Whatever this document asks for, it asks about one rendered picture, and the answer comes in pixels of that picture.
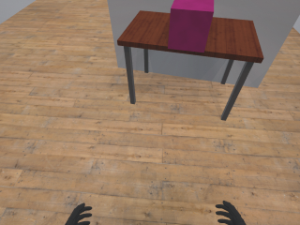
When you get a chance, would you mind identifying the table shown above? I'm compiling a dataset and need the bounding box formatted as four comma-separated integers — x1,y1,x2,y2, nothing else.
117,10,264,121

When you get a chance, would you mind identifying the carton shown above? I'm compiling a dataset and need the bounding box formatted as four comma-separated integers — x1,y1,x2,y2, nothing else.
168,0,214,53

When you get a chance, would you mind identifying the left robot hand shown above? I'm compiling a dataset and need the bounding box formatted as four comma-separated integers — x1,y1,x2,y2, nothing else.
65,203,92,225

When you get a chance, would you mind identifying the right robot hand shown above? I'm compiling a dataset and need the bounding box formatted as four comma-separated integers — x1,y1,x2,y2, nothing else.
215,201,247,225

